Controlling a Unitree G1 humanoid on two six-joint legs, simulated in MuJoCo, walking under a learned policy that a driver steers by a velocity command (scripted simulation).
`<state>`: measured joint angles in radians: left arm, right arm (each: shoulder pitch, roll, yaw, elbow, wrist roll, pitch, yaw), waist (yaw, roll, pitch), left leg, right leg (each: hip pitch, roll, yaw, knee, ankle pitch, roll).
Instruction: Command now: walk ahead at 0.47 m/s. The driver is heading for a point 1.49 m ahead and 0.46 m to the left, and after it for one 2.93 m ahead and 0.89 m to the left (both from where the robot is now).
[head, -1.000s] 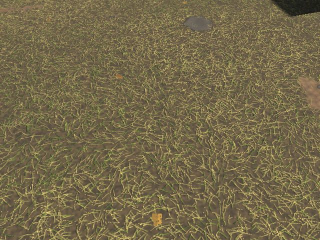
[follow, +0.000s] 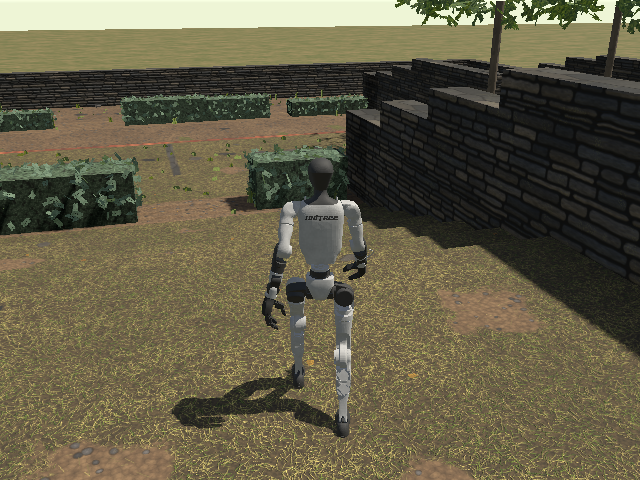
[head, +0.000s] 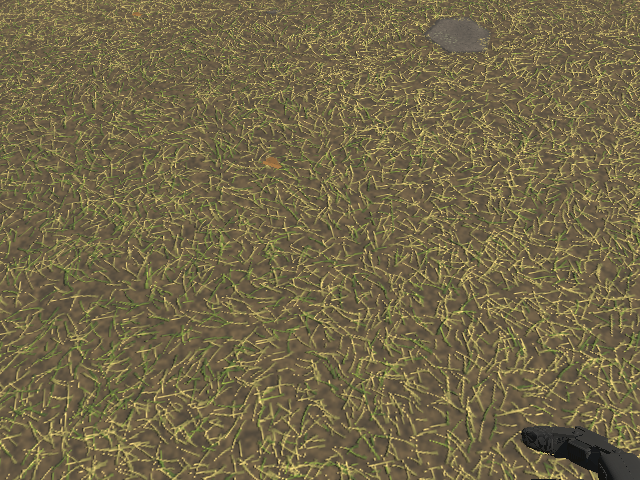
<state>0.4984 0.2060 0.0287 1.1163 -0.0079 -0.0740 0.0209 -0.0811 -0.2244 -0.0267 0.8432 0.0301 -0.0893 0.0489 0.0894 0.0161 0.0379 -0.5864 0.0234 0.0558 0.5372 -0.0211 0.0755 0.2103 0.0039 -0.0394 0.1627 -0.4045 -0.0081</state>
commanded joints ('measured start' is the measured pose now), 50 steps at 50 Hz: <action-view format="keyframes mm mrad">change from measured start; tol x32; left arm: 1 -37 184 38 -47 9 14 5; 24 -583 98 25 -310 -14 -32 -47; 30 -30 352 118 -182 8 -35 -41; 50 -153 191 73 -157 7 -17 12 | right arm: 1 246 -183 -73 19 5 -9 -7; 30 582 -9 -1 125 -26 12 -49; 50 67 -42 -43 -66 -10 39 -5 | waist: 1 -225 -147 -122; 3 -207 198 -435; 25 -148 36 48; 31 41 -222 -424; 50 -21 -41 77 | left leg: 1 398 -73 40 2 -35 66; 4 1015 348 -841 -260 -446 279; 11 321 180 -237 -421 -82 169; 28 622 183 -92 -54 437 63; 32 -167 -12 -201 805 -483 -11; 50 -171 85 -37 141 37 -14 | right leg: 1 -124 -220 24 373 1118 -94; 4 -848 41 191 1216 -139 -31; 25 -858 -92 48 353 403 -34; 28 -500 -17 -7 312 338 -93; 31 201 -421 752 153 84 -292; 37 -367 -255 148 -7 331 -156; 50 -145 -295 -146 -5 552 -139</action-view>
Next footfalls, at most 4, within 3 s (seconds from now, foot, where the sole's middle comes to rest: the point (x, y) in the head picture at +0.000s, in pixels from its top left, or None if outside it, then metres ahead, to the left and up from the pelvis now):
0.04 left None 0.21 0.11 -0.76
0.58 right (429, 447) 0.53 -0.13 -0.76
1.14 left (307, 324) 0.79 0.15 -0.76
1.62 right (341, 212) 1.14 0.09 -0.76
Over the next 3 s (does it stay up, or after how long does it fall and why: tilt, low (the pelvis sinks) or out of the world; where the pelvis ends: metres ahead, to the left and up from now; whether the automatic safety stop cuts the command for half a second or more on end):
stays up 1.53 0.55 -0.04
